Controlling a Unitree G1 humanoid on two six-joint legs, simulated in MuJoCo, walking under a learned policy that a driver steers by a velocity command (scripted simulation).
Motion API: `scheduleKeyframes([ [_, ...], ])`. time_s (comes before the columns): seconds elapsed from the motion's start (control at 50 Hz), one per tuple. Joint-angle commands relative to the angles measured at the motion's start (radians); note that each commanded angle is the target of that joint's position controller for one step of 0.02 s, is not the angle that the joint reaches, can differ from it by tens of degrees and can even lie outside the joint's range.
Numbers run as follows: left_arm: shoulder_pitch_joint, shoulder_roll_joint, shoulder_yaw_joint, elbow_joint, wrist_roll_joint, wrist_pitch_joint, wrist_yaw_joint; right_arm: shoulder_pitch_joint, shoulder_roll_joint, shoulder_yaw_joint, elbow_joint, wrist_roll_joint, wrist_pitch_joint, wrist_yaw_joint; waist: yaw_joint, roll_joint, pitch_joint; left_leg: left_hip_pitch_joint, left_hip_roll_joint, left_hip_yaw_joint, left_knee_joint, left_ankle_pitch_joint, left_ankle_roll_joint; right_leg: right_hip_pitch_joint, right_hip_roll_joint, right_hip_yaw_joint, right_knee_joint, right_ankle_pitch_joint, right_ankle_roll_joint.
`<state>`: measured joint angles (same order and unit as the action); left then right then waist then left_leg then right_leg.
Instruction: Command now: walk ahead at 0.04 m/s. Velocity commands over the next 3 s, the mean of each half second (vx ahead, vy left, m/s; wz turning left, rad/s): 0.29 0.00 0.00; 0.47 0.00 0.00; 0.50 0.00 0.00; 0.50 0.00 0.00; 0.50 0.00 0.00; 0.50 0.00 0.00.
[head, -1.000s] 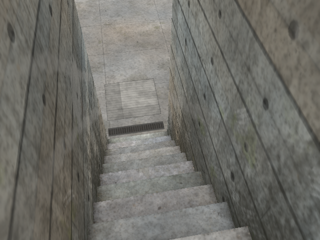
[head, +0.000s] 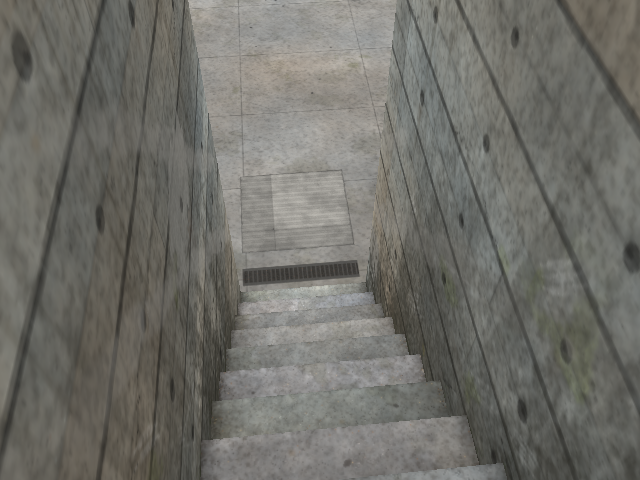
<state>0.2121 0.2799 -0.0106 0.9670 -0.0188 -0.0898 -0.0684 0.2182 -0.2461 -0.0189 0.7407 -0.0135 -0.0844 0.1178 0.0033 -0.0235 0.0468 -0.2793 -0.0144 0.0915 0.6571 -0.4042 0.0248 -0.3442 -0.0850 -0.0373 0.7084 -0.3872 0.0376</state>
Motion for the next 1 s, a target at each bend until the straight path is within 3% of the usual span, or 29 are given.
scheduleKeyframes([
  [0.02, 0.054, 0.122, 0.027, -0.023, 0.003, -0.007, 0.010, 0.032, -0.114, -0.034, -0.044, 0.000, -0.007, 0.002, -0.007, 0.017, -0.072, 0.085, 0.064, -0.101, -0.129, 0.287, -0.039, 0.007, -0.013, 0.009, -0.083, 0.233, -0.002],
  [0.08, -0.048, 0.142, 0.045, -0.065, 0.039, -0.004, 0.028, 0.082, -0.231, -0.091, -0.030, -0.026, -0.009, -0.037, -0.076, 0.117, 0.006, 0.087, 0.135, -0.240, -0.247, -0.252, 0.139, -0.178, 0.052, -0.059, 0.062, -0.102, -0.027],
  [0.16, -0.067, 0.053, 0.023, -0.092, 0.046, -0.031, 0.045, 0.215, -0.142, -0.080, 0.031, -0.030, -0.012, -0.080, -0.123, 0.092, 0.039, 0.143, 0.298, -0.488, -0.266, -0.308, 0.346, -0.439, 0.040, -0.012, 0.153, -0.019, -0.096],
  [0.2, 0.013, 0.060, 0.020, -0.080, 0.070, -0.049, 0.032, 0.100, -0.101, -0.063, 0.021, -0.048, -0.009, -0.088, -0.055, 0.086, -0.045, -0.002, 0.277, -0.436, -0.142, -0.284, 0.332, -0.297, 0.047, 0.011, 0.173, 0.064, -0.119],
  [0.24, 0.179, 0.110, 0.038, -0.031, 0.085, -0.045, 0.035, -0.035, -0.126, -0.069, -0.030, -0.073, -0.013, -0.078, 0.058, -0.080, -0.111, -0.271, 0.081, -0.150, 0.144, -0.119, 0.243, 0.056, 0.062, -0.002, -0.016, 0.081, -0.179],
  [0.26, 0.349, 0.135, 0.046, 0.025, 0.083, -0.042, 0.050, -0.107, -0.132, -0.079, -0.055, -0.077, -0.017, -0.062, 0.144, -0.188, -0.168, -0.481, -0.009, -0.054, 0.426, -0.001, 0.173, 0.316, 0.035, 0.096, -0.063, 0.157, -0.230],
  [0.28, 0.529, 0.174, 0.053, 0.053, 0.092, -0.048, 0.059, -0.130, -0.037, -0.049, -0.084, -0.075, -0.032, -0.045, 0.239, -0.295, -0.198, -0.821, -0.100, -0.091, 0.817, -0.189, 0.091, 0.538, -0.120, 0.498, -0.189, 0.097, -0.385],
  [0.3, 0.577, 0.167, 0.054, 0.087, 0.096, -0.053, 0.065, -0.143, 0.030, -0.024, -0.098, -0.062, -0.044, -0.043, 0.250, -0.067, -0.055, -1.129, -0.068, -0.273, 0.869, -0.119, 0.101, 0.569, -0.238, 0.722, -0.209, 0.028, -0.426],
  [0.34, 0.435, 0.080, 0.025, 0.118, 0.109, -0.056, 0.064, -0.016, 0.019, -0.012, -0.044, -0.065, -0.028, -0.049, 0.111, 0.064, -0.021, -1.197, 0.050, -0.314, 0.905, 0.109, 0.070, 0.430, -0.252, 0.599, -0.117, 0.082, -0.400],
  [0.38, 0.161, -0.101, -0.047, 0.077, 0.168, -0.061, 0.080, 0.121, 0.043, 0.010, 0.031, -0.135, 0.023, -0.011, -0.056, 0.025, -0.013, -0.788, 0.147, -0.246, 0.737, 0.408, 0.120, -0.106, -0.111, 0.275, -0.035, 0.172, -0.297],
  [0.42, -0.028, -0.075, -0.066, -0.025, 0.140, -0.092, 0.109, 0.187, -0.025, -0.005, 0.082, -0.185, 0.045, 0.024, -0.099, -0.012, -0.063, -0.367, 0.118, -0.158, 0.544, 0.814, 0.046, -0.528, 0.003, 0.056, 0.060, 0.049, -0.258],
  [0.46, 0.027, 0.060, -0.046, -0.042, 0.128, -0.121, 0.126, 0.163, -0.043, -0.015, 0.088, -0.140, 0.037, 0.030, -0.083, 0.033, -0.074, -0.050, 0.037, -0.050, 0.404, 1.079, 0.001, -0.752, 0.055, -0.038, 0.188, -0.128, -0.215],
  [0.5, 0.154, 0.143, -0.030, 0.003, 0.113, -0.105, 0.114, 0.095, -0.044, -0.021, 0.077, -0.127, 0.035, 0.027, -0.040, -0.033, -0.054, 0.084, -0.033, 0.035, 0.320, 0.819, -0.048, -0.703, 0.023, -0.016, 0.260, -0.266, -0.191],
  [0.56, 0.239, 0.143, -0.018, 0.016, 0.079, -0.064, 0.085, -0.042, -0.047, 0.002, 0.047, -0.112, 0.041, 0.003, 0.054, 0.001, 0.028, -0.256, 0.035, -0.054, -0.140, 0.558, -0.025, -0.187, -0.073, 0.243, 0.465, -0.233, -0.257],
  [0.58, 0.301, 0.052, 0.030, 0.067, 0.049, 0.003, 0.106, -0.008, -0.038, -0.027, 0.097, 0.085, 0.013, -0.122, 0.036, 0.174, -0.041, -0.153, 0.053, -0.080, -0.399, 0.805, -0.031, 0.075, -0.007, 0.104, 0.585, 0.179, -0.240],
  [0.6, 0.241, 0.210, 0.015, 0.028, 0.143, -0.021, 0.016, 0.424, -0.024, 0.013, 0.197, -0.125, 0.027, -0.060, -0.134, -0.060, -0.094, 0.271, 0.024, 0.011, -0.135, 0.599, -0.015, -0.248, -0.043, 0.298, 0.885, 0.120, -0.249],
  [0.62, 0.198, 0.185, 0.043, 0.047, 0.113, -0.028, -0.033, 0.723, -0.098, -0.056, 0.311, -0.130, 0.035, -0.048, -0.274, 0.240, -0.068, 0.427, 0.039, -0.040, -0.287, 0.620, 0.097, -0.428, 0.069, 0.228, 1.338, 0.076, -0.240],
  [0.64, 0.241, 0.077, 0.034, 0.037, 0.106, -0.029, -0.056, 0.756, -0.131, -0.052, 0.312, -0.171, 0.035, -0.039, -0.266, 0.288, -0.109, 0.688, 0.139, -0.204, -0.001, 0.766, 0.230, -0.856, 0.206, 0.162, 1.642, -0.335, -0.211],
  [0.66, 0.242, -0.083, -0.013, -0.060, 0.070, -0.026, -0.066, 0.603, -0.201, -0.065, 0.271, -0.130, 0.010, -0.020, -0.090, 0.177, -0.124, 0.725, 0.278, -0.387, 0.000, 0.825, 0.309, -1.129, 0.148, 0.114, 1.594, -0.246, -0.203],
  [0.7, 0.141, -0.081, -0.039, -0.185, 0.066, -0.015, -0.027, 0.427, -0.104, -0.030, 0.298, -0.089, -0.011, -0.003, -0.034, 0.092, -0.006, 0.476, 0.507, -0.778, -0.127, 0.056, 0.385, -1.446, -0.058, 0.272, 1.421, -0.041, -0.141],
  [0.72, 0.130, -0.126, -0.061, -0.182, 0.098, 0.005, 0.008, 0.299, 0.106, 0.022, 0.273, -0.110, -0.038, -0.017, 0.018, -0.070, 0.049, 0.319, 0.397, -0.570, -0.136, 0.130, 0.288, -1.481, -0.143, 0.288, 1.046, 0.322, -0.128],
  [0.74, 0.140, -0.084, -0.057, -0.156, 0.101, 0.017, 0.014, 0.272, 0.148, 0.042, 0.279, -0.127, -0.049, -0.025, 0.034, -0.084, 0.082, -0.012, 0.374, -0.563, -0.163, 0.244, 0.329, -1.261, -0.196, 0.262, 0.944, 0.448, -0.108],
  [0.76, 0.220, 0.008, -0.018, -0.082, 0.084, 0.029, 0.005, 0.126, 0.205, 0.066, 0.199, -0.091, -0.067, -0.043, 0.089, -0.118, 0.085, -0.519, 0.222, -0.332, -0.137, 0.285, 0.334, -0.768, -0.156, 0.164, 0.679, 0.717, -0.096],
  [0.8, 0.242, 0.050, -0.001, -0.030, 0.150, 0.023, -0.044, 0.024, 0.052, 0.056, 0.129, -0.070, -0.121, -0.078, 0.115, 0.028, -0.037, -0.894, -0.041, -0.054, 0.069, 0.102, 0.220, -0.188, -0.048, 0.035, 0.593, 1.030, -0.057],
  [0.82, 0.190, 0.064, 0.009, -0.027, 0.161, 0.014, -0.054, 0.135, -0.008, 0.054, 0.166, -0.061, -0.129, -0.086, 0.073, 0.049, -0.048, -0.810, 0.002, -0.114, 0.146, 0.050, 0.217, -0.212, -0.019, 0.014, 0.633, 0.981, -0.045],
  [0.88, 0.036, 0.077, 0.009, -0.054, 0.095, 0.026, -0.020, 0.253, -0.139, 0.030, 0.164, -0.049, -0.079, -0.095, -0.030, 0.044, -0.018, -0.548, 0.065, -0.173, 0.283, -0.080, 0.170, -0.117, 0.042, -0.028, 0.128, 0.922, -0.005],
  [0.96, -0.113, 0.009, -0.033, -0.118, 0.105, 0.055, -0.015, 0.329, -0.128, -0.001, 0.205, -0.025, 0.010, -0.085, -0.136, 0.021, 0.067, 0.094, 0.188, -0.540, 0.428, 0.291, 0.262, -0.489, -0.029, 0.090, -0.401, 0.618, -0.054],
  [0.98, 0.173, 0.009, -0.032, -0.055, 0.100, 0.037, -0.013, 0.249, -0.134, -0.001, 0.207, -0.077, 0.009, -0.061, -0.016, 0.005, -0.006, -0.034, 0.209, -0.515, 0.629, 0.433, 0.264, -0.166, -0.045, 0.114, -0.304, 0.705, -0.072],
  [1.0, 0.541, 0.127, 0.026, 0.047, 0.108, -0.005, 0.008, 0.162, -0.063, 0.009, 0.164, -0.078, -0.002, -0.022, 0.105, -0.093, -0.092, -0.216, 0.114, -0.422, 0.915, 0.439, 0.212, 0.240, 0.000, 0.030, -0.368, 0.740, -0.099],
])
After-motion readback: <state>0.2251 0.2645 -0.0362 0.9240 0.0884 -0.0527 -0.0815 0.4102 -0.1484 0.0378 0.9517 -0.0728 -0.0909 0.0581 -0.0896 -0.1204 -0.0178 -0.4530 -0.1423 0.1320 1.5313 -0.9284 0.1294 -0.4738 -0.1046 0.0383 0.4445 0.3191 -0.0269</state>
